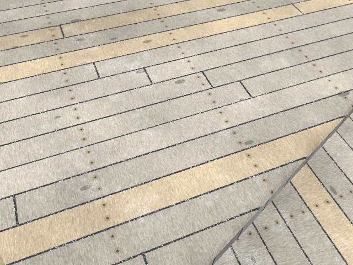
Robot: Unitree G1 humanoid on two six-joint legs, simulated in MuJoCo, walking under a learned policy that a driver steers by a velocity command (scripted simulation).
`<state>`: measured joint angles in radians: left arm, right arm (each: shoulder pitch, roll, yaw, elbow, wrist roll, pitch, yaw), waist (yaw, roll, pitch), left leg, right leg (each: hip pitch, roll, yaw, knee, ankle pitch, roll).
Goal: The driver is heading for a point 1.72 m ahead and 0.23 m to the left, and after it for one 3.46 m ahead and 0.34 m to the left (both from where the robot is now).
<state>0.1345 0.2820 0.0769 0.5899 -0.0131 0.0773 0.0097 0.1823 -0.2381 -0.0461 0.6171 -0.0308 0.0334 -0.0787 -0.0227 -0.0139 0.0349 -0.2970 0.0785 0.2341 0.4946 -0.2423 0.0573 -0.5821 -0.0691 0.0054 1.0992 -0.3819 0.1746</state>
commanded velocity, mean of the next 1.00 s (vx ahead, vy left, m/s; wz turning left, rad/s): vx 0.29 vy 0.00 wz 0.23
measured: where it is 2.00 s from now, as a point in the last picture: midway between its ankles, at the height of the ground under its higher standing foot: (136, 240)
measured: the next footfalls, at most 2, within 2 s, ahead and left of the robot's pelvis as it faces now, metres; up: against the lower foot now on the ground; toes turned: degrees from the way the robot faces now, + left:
right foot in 0.16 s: +0.00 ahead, -0.17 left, +0.00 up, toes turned -7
left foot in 0.52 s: +0.00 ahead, +0.05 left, +0.00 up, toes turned -2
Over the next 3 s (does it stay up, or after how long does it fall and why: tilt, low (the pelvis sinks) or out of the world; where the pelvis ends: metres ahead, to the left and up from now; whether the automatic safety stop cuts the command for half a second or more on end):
stays up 1.50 0.11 0.10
